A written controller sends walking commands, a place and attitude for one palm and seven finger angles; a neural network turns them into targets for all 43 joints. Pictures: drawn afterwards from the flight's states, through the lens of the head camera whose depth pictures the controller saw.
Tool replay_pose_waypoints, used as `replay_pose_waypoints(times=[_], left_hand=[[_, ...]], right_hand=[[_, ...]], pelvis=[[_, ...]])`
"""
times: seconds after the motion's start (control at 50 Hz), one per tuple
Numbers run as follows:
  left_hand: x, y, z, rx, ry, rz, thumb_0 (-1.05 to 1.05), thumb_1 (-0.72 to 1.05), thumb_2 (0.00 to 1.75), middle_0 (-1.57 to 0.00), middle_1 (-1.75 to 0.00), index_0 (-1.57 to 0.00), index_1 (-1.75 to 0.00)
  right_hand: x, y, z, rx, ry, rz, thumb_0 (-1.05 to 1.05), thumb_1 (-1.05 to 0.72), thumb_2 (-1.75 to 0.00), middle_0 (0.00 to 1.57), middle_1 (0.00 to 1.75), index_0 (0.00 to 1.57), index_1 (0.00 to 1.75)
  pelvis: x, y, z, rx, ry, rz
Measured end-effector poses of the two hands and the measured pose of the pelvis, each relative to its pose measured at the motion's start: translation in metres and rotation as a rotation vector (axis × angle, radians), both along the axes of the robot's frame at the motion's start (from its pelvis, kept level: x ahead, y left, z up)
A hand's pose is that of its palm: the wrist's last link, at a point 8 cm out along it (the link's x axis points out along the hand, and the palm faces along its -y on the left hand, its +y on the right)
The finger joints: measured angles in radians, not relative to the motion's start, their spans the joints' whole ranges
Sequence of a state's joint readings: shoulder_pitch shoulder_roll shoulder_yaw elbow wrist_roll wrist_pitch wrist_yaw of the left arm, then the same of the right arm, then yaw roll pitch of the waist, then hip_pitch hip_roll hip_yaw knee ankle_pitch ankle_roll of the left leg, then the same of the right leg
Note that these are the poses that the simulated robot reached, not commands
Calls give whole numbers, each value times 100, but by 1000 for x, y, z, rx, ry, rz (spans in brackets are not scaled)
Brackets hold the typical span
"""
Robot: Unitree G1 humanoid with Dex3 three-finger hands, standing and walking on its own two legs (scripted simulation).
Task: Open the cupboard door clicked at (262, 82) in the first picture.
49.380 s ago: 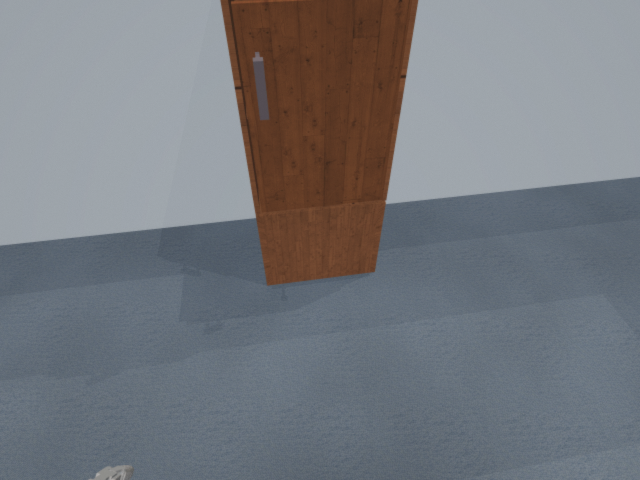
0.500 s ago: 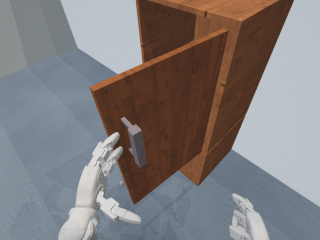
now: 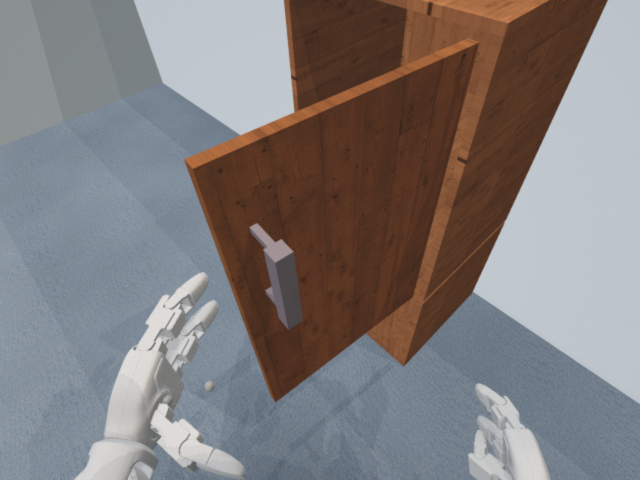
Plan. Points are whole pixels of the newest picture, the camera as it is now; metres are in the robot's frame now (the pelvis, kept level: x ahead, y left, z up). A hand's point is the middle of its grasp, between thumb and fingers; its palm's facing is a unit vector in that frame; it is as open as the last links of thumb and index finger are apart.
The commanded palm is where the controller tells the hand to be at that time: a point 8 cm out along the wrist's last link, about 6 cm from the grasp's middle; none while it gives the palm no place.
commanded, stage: draw the hand back to the body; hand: left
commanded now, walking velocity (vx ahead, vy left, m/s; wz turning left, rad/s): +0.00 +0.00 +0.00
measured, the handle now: (275, 277) +0.33 +0.09 +0.10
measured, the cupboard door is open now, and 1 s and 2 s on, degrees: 84 84 84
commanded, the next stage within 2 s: step back with the hand held close in 1.56 s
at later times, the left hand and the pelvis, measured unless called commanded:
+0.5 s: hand (142, 374) +0.19 +0.18 +0.13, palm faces +0.03 -0.99 -0.10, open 16.1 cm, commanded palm +0.15 +0.24 +0.15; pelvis +0.00 +0.01 +0.01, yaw +0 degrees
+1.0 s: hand (56, 324) +0.21 +0.26 +0.17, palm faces +0.36 -0.84 -0.40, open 11.3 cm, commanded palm +0.16 +0.30 +0.19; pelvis +0.02 +0.02 +0.03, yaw -2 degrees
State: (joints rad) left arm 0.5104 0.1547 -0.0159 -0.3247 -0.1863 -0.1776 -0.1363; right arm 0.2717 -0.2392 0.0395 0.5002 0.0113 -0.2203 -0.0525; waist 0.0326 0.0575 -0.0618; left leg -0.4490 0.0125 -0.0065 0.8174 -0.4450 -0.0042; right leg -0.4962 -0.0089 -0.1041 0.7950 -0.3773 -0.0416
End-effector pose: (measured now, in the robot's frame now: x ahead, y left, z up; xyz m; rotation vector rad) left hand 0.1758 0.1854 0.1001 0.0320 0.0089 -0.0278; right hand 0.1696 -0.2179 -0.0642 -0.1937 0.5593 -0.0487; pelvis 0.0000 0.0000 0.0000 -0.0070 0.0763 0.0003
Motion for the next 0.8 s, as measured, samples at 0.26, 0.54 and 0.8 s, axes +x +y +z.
replay_pose_waypoints(times=[0.26, 0.54, 0.8], left_hand=[[-3, 19, 23, 45, -38, 25, -2, -50, 30, -15, -30, -15, -30], [-10, 58, 46, 162, -37, 106, -1, -44, 33, -16, -30, -16, -30], [-14, 87, 65, 344, -41, 319, -1, -6, 49, -17, -30, -17, -30]], right_hand=[[1, 11, 6, 24, -31, -13, 1, -90, -90, 20, 30, 20, 30], [13, 16, 21, -13, -63, 11, 1, -90, -90, 20, 30, 20, 30], [8, 21, 21, -41, 40, -8, 1, -90, -90, 20, 30, 20, 30]], pelvis=[[2, 6, 3, -4, -25, -6], [2, 8, 12, -13, -71, -1], [10, 18, 29, -11, -129, -15]])
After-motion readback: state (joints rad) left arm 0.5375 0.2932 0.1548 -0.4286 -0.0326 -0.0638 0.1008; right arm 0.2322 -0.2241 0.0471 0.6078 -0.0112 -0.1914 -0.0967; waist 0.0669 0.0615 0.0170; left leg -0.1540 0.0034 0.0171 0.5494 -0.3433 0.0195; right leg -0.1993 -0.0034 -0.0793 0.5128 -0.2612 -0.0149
